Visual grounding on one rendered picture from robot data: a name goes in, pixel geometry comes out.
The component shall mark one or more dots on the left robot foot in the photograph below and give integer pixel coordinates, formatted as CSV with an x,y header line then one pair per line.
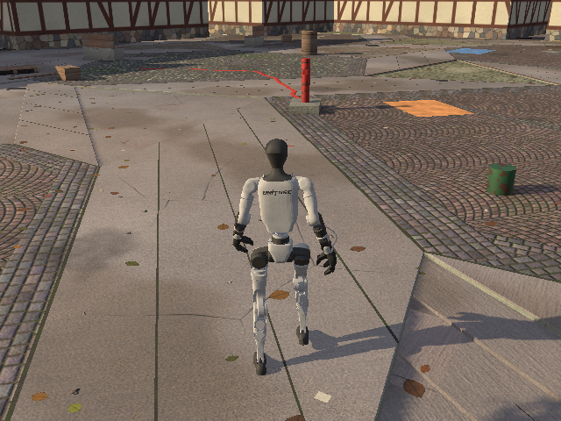
x,y
260,367

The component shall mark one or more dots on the robot torso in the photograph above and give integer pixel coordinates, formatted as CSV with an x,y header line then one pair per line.
x,y
278,202

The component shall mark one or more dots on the left robot hand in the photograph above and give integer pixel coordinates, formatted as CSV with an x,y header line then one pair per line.
x,y
236,243

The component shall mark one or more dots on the right robot hand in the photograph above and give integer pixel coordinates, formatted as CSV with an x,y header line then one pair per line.
x,y
331,262

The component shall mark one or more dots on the left robot forearm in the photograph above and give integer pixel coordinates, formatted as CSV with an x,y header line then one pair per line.
x,y
238,229

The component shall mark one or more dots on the right robot upper arm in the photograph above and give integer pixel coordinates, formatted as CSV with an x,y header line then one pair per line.
x,y
309,197

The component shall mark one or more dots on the right robot forearm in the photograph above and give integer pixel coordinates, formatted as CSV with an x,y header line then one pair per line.
x,y
322,236

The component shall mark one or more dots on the left robot upper arm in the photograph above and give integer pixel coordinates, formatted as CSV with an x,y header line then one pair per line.
x,y
251,185

